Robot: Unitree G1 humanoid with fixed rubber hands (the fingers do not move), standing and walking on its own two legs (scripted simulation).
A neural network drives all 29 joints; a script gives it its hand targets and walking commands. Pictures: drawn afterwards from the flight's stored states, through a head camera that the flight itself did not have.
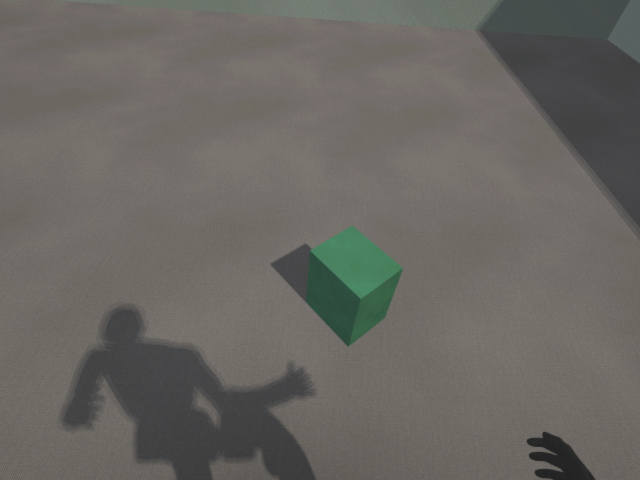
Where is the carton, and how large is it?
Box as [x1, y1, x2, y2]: [306, 226, 402, 346]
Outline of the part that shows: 352,226 310,250 306,302 348,346 384,317 402,267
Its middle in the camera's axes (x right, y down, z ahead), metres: +0.10 +0.15 +1.31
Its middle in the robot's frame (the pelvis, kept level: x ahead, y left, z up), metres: +0.83 -0.16 -0.59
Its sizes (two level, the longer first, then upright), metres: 0.231 0.186 0.293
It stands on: the floor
